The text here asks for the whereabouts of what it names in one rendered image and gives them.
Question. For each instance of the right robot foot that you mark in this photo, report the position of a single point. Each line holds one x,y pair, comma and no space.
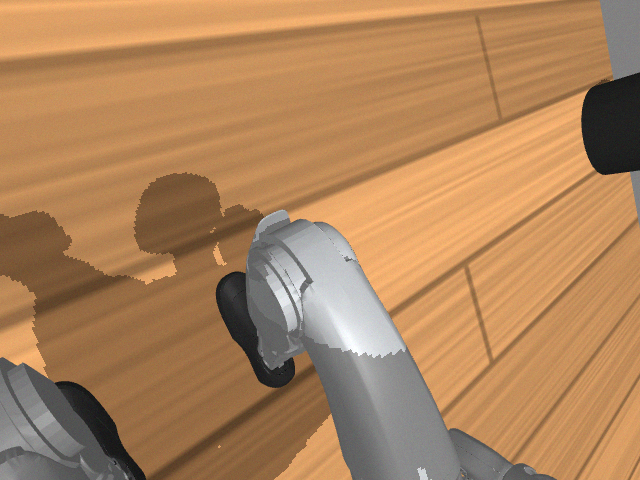
232,303

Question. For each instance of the left robot foot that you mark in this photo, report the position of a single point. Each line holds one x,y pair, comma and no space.
101,425

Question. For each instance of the right robot arm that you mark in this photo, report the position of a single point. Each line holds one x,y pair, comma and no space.
522,471

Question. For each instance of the right robot hand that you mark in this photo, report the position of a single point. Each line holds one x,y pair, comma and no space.
477,460

